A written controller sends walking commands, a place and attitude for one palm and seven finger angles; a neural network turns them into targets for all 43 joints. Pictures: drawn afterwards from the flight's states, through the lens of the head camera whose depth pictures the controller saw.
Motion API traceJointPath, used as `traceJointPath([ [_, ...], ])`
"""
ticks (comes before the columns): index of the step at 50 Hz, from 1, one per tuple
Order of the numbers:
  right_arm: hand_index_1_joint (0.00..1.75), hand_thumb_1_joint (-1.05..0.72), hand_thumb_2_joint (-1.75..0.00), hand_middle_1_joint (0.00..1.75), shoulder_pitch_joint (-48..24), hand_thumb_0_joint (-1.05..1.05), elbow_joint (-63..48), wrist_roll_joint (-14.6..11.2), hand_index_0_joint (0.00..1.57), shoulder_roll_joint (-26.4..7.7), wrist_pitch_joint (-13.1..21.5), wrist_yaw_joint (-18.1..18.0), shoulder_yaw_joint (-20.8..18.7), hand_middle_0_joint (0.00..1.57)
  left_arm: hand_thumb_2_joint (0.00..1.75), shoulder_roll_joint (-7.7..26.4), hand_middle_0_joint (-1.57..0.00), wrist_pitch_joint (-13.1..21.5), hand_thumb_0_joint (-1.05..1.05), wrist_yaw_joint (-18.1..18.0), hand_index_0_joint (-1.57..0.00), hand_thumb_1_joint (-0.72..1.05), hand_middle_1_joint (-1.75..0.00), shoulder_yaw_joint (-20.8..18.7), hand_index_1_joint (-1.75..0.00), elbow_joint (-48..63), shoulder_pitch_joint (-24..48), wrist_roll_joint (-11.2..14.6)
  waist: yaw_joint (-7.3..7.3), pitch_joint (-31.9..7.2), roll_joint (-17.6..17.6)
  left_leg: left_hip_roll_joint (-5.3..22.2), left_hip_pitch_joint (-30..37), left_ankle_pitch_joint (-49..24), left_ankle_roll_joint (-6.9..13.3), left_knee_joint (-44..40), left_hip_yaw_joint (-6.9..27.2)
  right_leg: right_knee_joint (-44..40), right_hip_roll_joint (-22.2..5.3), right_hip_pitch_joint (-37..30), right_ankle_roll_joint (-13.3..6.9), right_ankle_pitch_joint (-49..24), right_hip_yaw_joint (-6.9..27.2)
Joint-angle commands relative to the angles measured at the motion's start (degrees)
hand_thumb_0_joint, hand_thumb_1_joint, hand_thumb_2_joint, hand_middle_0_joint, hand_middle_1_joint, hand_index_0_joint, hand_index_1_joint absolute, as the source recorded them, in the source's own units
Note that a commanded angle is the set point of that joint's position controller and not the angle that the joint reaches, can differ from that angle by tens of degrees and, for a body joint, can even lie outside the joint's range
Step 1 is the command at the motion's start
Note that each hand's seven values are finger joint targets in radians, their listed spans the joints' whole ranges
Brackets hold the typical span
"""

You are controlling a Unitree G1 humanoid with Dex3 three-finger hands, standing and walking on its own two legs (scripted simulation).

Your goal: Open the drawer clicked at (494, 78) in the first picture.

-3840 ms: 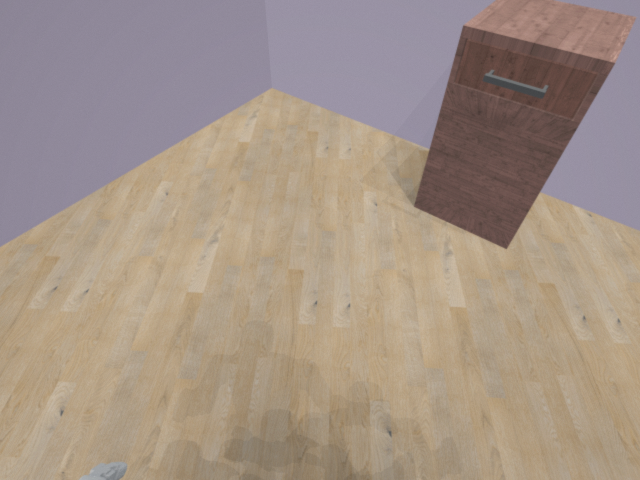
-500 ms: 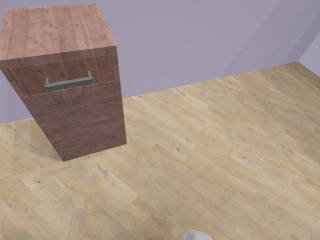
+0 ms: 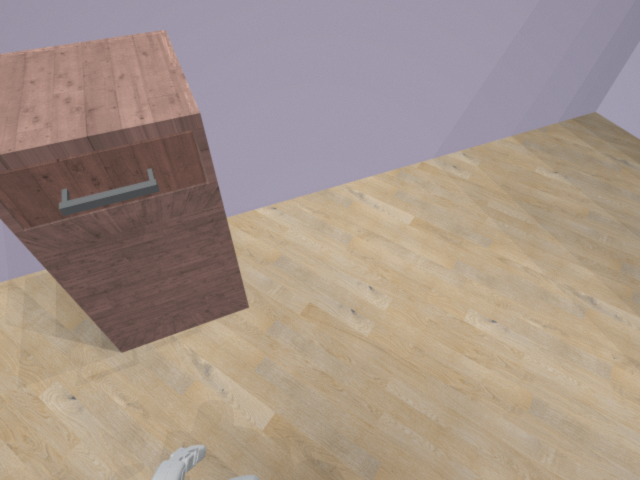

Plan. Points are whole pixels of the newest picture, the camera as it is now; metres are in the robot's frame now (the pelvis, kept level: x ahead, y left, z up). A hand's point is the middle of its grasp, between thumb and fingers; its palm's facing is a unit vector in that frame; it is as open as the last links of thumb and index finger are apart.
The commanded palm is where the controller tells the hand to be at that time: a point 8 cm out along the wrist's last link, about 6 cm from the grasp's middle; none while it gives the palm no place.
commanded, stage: turn to face it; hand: left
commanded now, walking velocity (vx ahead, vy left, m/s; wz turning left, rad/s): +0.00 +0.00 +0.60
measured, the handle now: (110, 190) +0.67 +0.44 -0.08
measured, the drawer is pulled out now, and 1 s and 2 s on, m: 0.00 0.00 0.00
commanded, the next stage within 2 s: take the last steps up to it in 0.60 s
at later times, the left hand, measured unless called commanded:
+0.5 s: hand out of the picture +0.02 +0.23 -0.16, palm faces +0.27 -0.93 -0.27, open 7.4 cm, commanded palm none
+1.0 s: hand out of the picture -0.11 +0.14 -0.16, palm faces +0.48 -0.86 -0.20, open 7.3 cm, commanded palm none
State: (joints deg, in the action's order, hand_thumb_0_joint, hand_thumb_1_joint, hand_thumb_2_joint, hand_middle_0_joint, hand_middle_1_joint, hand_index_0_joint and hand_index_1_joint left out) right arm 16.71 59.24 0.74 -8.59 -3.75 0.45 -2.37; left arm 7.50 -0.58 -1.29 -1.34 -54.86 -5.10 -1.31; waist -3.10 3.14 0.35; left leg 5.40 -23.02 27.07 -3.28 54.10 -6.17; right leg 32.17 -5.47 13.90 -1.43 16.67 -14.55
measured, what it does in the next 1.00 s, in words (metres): steps on the spot, turning left: left foot, then right foot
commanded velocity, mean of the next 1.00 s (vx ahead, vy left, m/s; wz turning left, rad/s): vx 0.10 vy -0.01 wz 0.25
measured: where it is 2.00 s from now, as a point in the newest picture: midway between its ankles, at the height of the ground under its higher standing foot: (293, 467)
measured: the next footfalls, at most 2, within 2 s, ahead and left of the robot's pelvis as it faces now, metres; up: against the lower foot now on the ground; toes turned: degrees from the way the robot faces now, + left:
left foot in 0.10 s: +0.04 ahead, +0.12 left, +0.00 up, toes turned +14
right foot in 0.58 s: +0.06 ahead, -0.12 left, +0.00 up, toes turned +12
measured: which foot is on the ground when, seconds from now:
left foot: up 0.00-0.08, down 0.10-0.58, up 0.60-1.00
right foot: down 0.00-0.10, up 0.12-0.56, down 0.58-1.00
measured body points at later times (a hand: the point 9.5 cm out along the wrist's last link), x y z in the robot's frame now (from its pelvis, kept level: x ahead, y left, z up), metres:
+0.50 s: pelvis +0.00 +0.01 +0.01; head +0.03 +0.02 +0.46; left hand +0.00 +0.28 -0.14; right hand +0.13 -0.22 -0.13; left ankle +0.00 +0.11 -0.73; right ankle +0.01 -0.14 -0.69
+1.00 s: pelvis +0.00 -0.01 +0.01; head +0.01 +0.00 +0.46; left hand -0.14 +0.19 -0.15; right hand +0.16 -0.20 -0.14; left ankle -0.06 +0.10 -0.72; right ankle +0.02 -0.13 -0.73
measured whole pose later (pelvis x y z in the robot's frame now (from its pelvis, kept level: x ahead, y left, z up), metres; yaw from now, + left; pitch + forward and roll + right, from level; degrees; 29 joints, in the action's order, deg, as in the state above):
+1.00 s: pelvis +0.00 -0.01 +0.01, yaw +23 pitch +0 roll +0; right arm 11.2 58.8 1.3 -11.4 -1.8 1.3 -2.3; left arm 10.3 1.5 -0.5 -2.0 -61.7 -22.2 -1.5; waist 3.5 0.8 -0.6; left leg 3.7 -14.7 21.4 -0.9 35.2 -5.0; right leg 25.8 -4.6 8.2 0.3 16.8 -10.7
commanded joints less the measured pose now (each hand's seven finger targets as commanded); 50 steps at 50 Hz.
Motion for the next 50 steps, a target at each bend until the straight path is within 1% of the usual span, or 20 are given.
traceJointPath([
  [1,0.3,-0.9,-0.9,0.3,0.19,0.0,-5.21,0.23,0.2,-4.37,1.66,0.19,-1.66,0.2,0.9,13.15,-0.2,0.19,0.0,-1.06,-0.2,0.9,-0.3,-4.17,-0.3,3.17,-3.02,-0.28,2.7,-3.44,-9.44,0.15,0.46,-2.97,0.57,-9.34,-1.75,-9.19,-16.37,-2.24,-4.9,-14.34,7.77],
  [3,0.3,-0.9,-0.9,0.3,2.03,0.0,-5.49,0.37,0.2,-5.37,2.01,0.29,-1.96,0.2,0.9,12.47,-0.2,-0.23,0.0,-0.84,-0.2,0.9,-0.3,-4.26,-0.3,3.27,-3.7,0.23,1.49,-4.64,-4.84,-0.45,7.59,-11.22,1.26,-19.73,-2.08,-2.95,-14.67,1.15,-1.9,-10.01,5.28],
  [4,0.3,-0.9,-0.9,0.3,4.4,0.0,-5.41,0.52,0.2,-7.92,2.54,0.33,-2.54,0.2,0.9,10.89,-0.2,-0.7,0.0,-0.6,-0.2,0.9,-0.3,-4.23,-0.3,4.19,-4.11,0.68,0.25,-5.31,4.16,3.14,10.96,-17.65,3.35,-27.99,4.99,5.18,-10.82,5.48,1.05,-3.44,3.07],
  [5,0.3,-0.9,-0.9,0.3,5.83,0.0,-6.26,1.02,0.2,-13.79,2.89,-0.02,-3.78,0.2,0.9,7.43,-0.2,-1.03,0.0,-0.21,-0.2,0.9,-0.3,-3.81,-0.3,6.35,-4.22,1.06,-0.38,-4.1,19.85,15.89,14.03,-30.22,10.01,-34.9,24.01,16.69,-3.0,17.08,5.68,14.5,1.42],
  [6,0.3,-0.9,-0.9,0.3,7.45,0.0,-5.65,1.29,0.2,-15.9,2.9,-0.73,-4.39,0.2,0.9,7.49,-0.2,-1.28,0.0,-0.25,-0.2,0.9,-0.3,-3.31,-0.3,8.23,0.34,0.37,-2.77,-4.15,17.49,20.68,13.05,-30.56,15.48,-38.15,31.0,29.29,-0.43,20.03,5.45,21.0,7.49],
  [8,0.3,-0.9,-0.9,0.3,3.59,0.0,-6.1,0.78,0.2,-14.31,3.52,-1.52,-3.94,0.2,0.9,7.55,-0.2,-1.02,0.0,0.11,-0.2,0.9,-0.3,-3.83,-0.3,7.23,0.55,0.22,-0.53,-6.91,12.73,16.3,15.16,-27.62,13.4,-36.32,26.48,36.76,-1.08,23.81,5.18,12.65,13.65],
  [10,0.3,-0.9,-0.9,0.3,-1.79,0.0,-7.74,0.73,0.2,-12.11,4.13,-1.72,-2.95,0.2,0.9,8.56,-0.2,-0.89,0.0,0.61,-0.2,0.9,-0.3,-4.15,-0.3,4.71,-3.03,0.06,1.79,-7.07,7.19,11.0,15.66,-31.4,11.36,-35.21,18.16,36.4,-1.1,21.59,5.82,5.88,13.83],
  [12,0.3,-0.9,-0.9,0.3,-2.02,0.0,-7.8,0.47,0.2,-12.31,4.44,-1.81,-2.87,0.2,0.9,8.94,-0.2,-0.93,0.0,0.57,-0.2,0.9,-0.3,-3.96,-0.3,3.67,-4.92,0.33,1.84,-8.36,6.48,9.55,18.45,-38.09,11.75,-34.22,15.26,33.3,-0.72,19.99,6.4,5.09,13.62],
  [22,0.3,-0.9,-0.9,0.3,-3.82,0.0,-8.05,0.8,0.2,-14.55,2.76,-1.07,-3.49,0.2,0.9,8.84,-0.2,-1.45,0.0,0.08,-0.2,0.9,-0.3,-3.01,-0.3,4.05,-4.97,0.56,0.85,-4.78,8.54,8.89,13.78,-29.28,13.33,-35.39,19.14,15.87,1.97,10.46,5.94,8.54,12.45],
  [25,0.3,-0.9,-0.9,0.3,-5.86,0.0,-8.54,0.83,0.2,-14.88,2.45,-0.82,-3.52,0.2,0.9,8.91,-0.2,-0.87,0.0,-0.13,-0.2,0.9,-0.3,-2.71,-0.3,3.6,-8.02,0.83,2.19,-5.31,9.52,7.8,11.44,-31.3,12.76,-33.51,20.48,7.38,3.52,4.61,5.15,6.39,11.88],
  [27,0.3,-0.9,-0.9,0.3,-7.45,0.0,-8.99,0.33,0.2,-14.03,2.34,-0.65,-3.49,0.2,0.9,9.44,-0.2,-0.09,0.0,-0.41,-0.2,0.9,-0.3,-2.78,-0.3,2.52,-12.43,0.8,4.33,-6.54,7.5,5.33,7.37,-28.66,10.23,-29.21,18.97,-5.23,3.35,-3.79,4.9,-2.77,11.41],
  [28,0.3,-0.9,-0.9,0.3,-6.88,0.0,-9.1,-0.14,0.2,-12.2,2.44,-0.31,-3.26,0.2,0.9,11.8,-0.2,0.57,0.0,-0.68,-0.2,0.9,-0.3,-3.05,-0.3,2.46,-13.27,0.39,4.62,-6.77,1.74,2.1,2.66,-23.59,7.21,-24.48,16.59,-12.19,-0.33,-9.42,4.03,-6.36,15.15],
  [29,0.3,-0.9,-0.9,0.3,-5.96,0.0,-10.22,-0.55,0.2,-7.99,2.45,-0.02,-2.54,0.2,0.9,16.59,-0.2,1.25,0.0,-1.11,-0.2,0.9,-0.3,-3.89,-0.3,2.81,-13.57,-0.44,4.4,-6.41,-13.73,-5.91,-7.25,-7.02,2.69,-13.54,8.08,-16.62,-14.24,-13.24,-0.82,-9.11,30.05],
  [30,0.3,-0.9,-0.9,0.3,-7.92,0.0,-11.4,-0.11,0.2,-9.02,1.95,-0.09,-2.76,0.2,0.9,18.8,-0.2,1.04,0.0,-0.8,-0.2,0.9,-0.3,-3.77,-0.3,4.33,-12.77,-0.28,5.15,-4.95,-14.24,-7.24,-6.74,5.57,2.07,-3.25,8.25,-17.59,-21.36,-5.27,-6.26,-12.28,33.15],
  [31,0.3,-0.9,-0.9,0.3,-8.9,0.0,-10.79,0.43,0.2,-9.8,0.99,-0.24,-3.07,0.2,0.9,17.18,-0.2,1.33,0.0,-0.97,-0.2,0.9,-0.3,-3.98,-0.3,4.54,-10.91,-0.08,4.65,-3.4,-16.11,-5.87,-7.09,4.97,2.24,3.56,10.64,-18.39,-19.46,-1.09,-7.09,-11.13,32.76],
  [33,0.3,-0.9,-0.9,0.3,-7.19,0.0,-8.41,0.4,0.2,-9.75,0.6,0.22,-3.27,0.2,0.9,13.48,-0.2,1.26,0.0,-1.0,-0.2,0.9,-0.3,-2.98,-0.3,5.07,-6.74,0.0,2.0,0.27,-9.32,-4.41,-8.0,-1.69,1.73,11.64,9.69,-16.45,-14.09,0.81,-5.64,-13.76,24.37],
  [35,0.3,-0.9,-0.9,0.3,-6.03,0.0,-6.84,0.4,0.2,-8.67,0.8,0.3,-2.71,0.2,0.9,11.76,-0.2,1.81,0.0,-0.87,-0.2,0.9,-0.3,-2.48,-0.3,4.8,-7.39,0.05,2.09,-0.88,-8.66,-4.06,-7.58,-5.03,0.49,11.99,7.94,-13.84,-11.26,-2.72,-4.88,-22.73,18.37],
  [44,0.3,-0.9,-0.9,0.3,-12.18,0.0,-6.8,0.69,0.2,-6.21,2.93,1.04,-1.2,0.2,0.9,12.49,-0.2,3.18,0.0,0.17,-0.2,0.9,-0.3,-2.6,-0.3,-3.0,-19.44,-0.79,7.5,0.14,-9.84,-1.74,-5.56,-2.18,1.7,-9.0,2.33,-20.54,-13.57,-10.55,-7.19,1.91,21.81],
  [48,0.3,-0.9,-0.9,0.3,-6.7,0.0,-4.06,0.38,0.2,-4.87,4.08,0.57,-0.44,0.2,0.9,12.06,-0.2,2.82,0.0,0.49,-0.2,0.9,-0.3,-2.45,-0.3,-5.44,-18.03,-0.31,4.73,-0.03,-9.46,-3.1,7.64,-6.19,3.06,-23.01,-1.31,-18.02,-10.47,-3.99,-5.31,4.77,17.34],
  [50,0.3,-0.9,-0.9,0.3,1.0,0.0,-0.69,0.37,0.2,-6.79,5.08,-0.21,-0.52,0.2,0.9,10.08,-0.2,2.35,0.0,0.82,-0.2,0.9,-0.3,-2.02,-0.3,-5.45,-15.6,0.41,1.14,-1.26,-2.07,-1.76,22.81,-9.59,3.47,-31.95,-0.3,-11.11,-6.14,6.29,-1.67,9.28,12.51],
])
